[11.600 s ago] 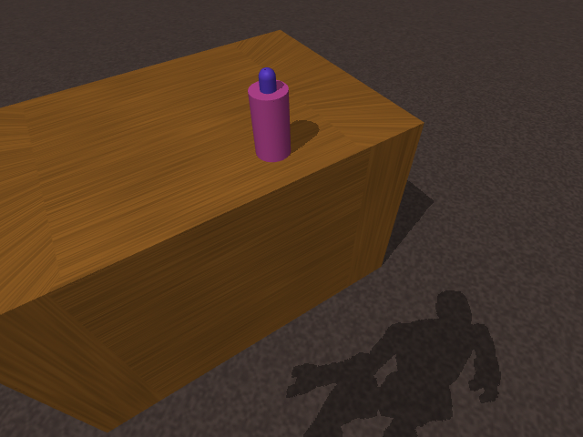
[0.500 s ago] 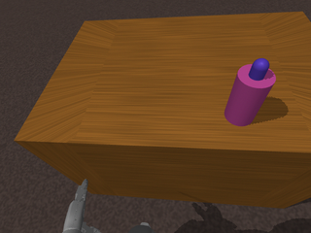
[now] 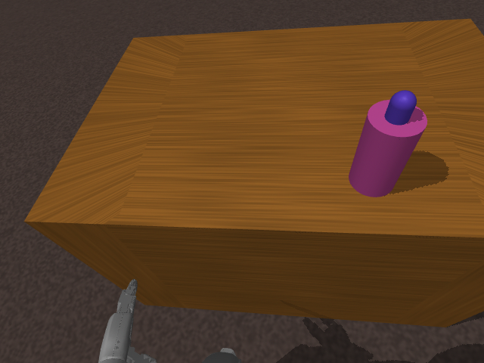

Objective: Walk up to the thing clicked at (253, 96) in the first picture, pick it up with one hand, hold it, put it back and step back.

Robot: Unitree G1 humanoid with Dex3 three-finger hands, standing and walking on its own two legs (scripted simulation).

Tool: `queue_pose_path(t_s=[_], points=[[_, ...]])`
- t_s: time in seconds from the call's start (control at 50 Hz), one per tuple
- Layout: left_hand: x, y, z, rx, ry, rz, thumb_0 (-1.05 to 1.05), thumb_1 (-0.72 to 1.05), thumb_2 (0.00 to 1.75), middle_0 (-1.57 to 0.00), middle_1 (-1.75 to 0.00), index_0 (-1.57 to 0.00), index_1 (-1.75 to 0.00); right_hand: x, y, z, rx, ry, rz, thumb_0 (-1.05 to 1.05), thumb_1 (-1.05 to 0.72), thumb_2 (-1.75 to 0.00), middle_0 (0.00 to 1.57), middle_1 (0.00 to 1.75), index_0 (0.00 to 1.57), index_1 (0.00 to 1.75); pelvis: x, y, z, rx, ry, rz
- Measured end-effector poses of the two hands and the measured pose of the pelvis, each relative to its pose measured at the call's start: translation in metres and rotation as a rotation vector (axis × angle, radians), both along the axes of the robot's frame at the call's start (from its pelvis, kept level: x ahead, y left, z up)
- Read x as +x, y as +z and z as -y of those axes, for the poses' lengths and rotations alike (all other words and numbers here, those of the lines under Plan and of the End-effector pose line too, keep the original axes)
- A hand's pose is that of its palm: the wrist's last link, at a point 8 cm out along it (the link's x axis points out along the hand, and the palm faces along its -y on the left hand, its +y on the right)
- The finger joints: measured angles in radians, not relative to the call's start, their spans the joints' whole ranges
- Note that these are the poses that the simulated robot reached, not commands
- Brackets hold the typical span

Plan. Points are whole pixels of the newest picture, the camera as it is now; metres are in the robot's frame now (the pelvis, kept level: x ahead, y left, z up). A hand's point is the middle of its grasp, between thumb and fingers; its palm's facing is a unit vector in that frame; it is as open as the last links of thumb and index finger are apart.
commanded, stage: approach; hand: right
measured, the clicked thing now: (386, 143) +0.48 -0.17 +0.07
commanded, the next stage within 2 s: close in in 0.26 s
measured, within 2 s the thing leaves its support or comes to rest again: neither
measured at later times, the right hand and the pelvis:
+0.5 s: hand (432, 172) +0.45 -0.25 +0.04, palm faces +0.09 +0.99 +0.04, open 17.4 cm; pelvis -0.02 +0.00 -0.03, yaw +1 degrees
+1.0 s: hand (399, 167) +0.46 -0.20 +0.04, palm faces +0.10 +0.99 +0.02, open 17.6 cm; pelvis -0.02 +0.00 -0.03, yaw +1 degrees
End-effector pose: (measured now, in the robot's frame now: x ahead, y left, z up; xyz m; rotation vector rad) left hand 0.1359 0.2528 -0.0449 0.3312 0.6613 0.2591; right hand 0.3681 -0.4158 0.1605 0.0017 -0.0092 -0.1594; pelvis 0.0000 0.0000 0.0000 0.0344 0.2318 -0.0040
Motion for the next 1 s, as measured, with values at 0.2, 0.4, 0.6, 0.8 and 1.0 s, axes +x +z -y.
queue_pose_path(t_s=[0.2,0.4,0.6,0.8,1.0], points=[[0.004,-0.009,0.008,-0.026,-0.025,-0.004,-0.01,-0.54,0.06,-0.07,-0.05,-0.06,-0.06,0.013,-0.028,-0.028,-0.009,0.069,-0.078,-0.01,0.49,-0.03,0.07,0.04,0.06,0.04,-0.005,-0.004,0.003,-0.003,-0.004,-0.014],[-0.012,0.002,0.0,0.015,-0.017,0.029,-0.01,-0.53,0.05,-0.07,-0.06,-0.06,-0.06,0.042,-0.11,-0.096,0.072,0.117,-0.092,-0.01,0.49,-0.04,0.06,0.04,0.06,0.04,-0.012,-0.018,-0.002,-0.01,0.015,-0.061],[-0.028,-0.007,-0.015,0.054,0.03,-0.007,-0.01,-0.54,0.05,-0.07,-0.06,-0.07,-0.06,0.068,-0.119,-0.13,0.019,0.071,-0.017,-0.01,0.54,-0.03,0.05,0.04,0.05,0.05,-0.021,-0.033,0.001,0.0,0.032,-0.1],[-0.023,0.006,-0.003,-0.028,0.023,0.085,-0.01,-0.53,0.05,-0.07,-0.06,-0.07,-0.06,0.067,-0.1,-0.149,0.01,0.054,-0.038,-0.01,0.55,-0.04,0.05,0.04,0.05,0.05,-0.018,-0.029,0.001,-0.008,0.034,-0.073],[-0.027,0.005,-0.014,0.003,0.01,0.047,-0.01,-0.53,0.05,-0.06,-0.06,-0.06,-0.06,0.061,-0.121,-0.165,0.023,0.06,-0.025,-0.01,0.56,-0.04,0.05,0.05,0.04,0.05,-0.021,-0.035,-0.002,-0.013,0.029,-0.079]])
